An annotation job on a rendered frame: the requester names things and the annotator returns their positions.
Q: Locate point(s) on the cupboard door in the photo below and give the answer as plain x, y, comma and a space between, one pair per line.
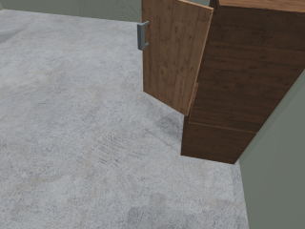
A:
177, 33

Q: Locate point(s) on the handle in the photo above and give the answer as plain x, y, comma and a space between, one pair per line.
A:
141, 35

